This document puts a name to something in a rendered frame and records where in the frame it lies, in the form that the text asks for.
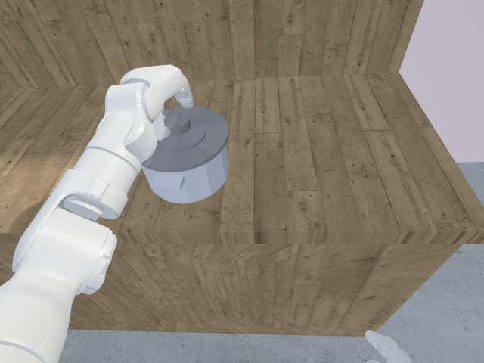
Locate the lid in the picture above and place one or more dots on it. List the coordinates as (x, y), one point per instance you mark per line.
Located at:
(206, 139)

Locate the pot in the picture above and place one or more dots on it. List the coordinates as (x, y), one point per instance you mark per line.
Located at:
(191, 185)

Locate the table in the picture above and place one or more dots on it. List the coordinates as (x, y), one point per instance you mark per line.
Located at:
(341, 199)

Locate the robot left hand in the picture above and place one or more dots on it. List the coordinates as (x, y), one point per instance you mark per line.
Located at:
(171, 82)

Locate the knob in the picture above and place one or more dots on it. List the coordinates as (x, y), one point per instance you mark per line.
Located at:
(178, 123)

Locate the left robot forearm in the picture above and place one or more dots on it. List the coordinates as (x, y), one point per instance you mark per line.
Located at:
(99, 182)

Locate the left robot upper arm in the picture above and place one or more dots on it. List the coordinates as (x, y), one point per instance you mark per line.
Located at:
(70, 255)

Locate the robot right hand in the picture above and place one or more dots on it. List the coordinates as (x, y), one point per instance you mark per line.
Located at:
(387, 347)

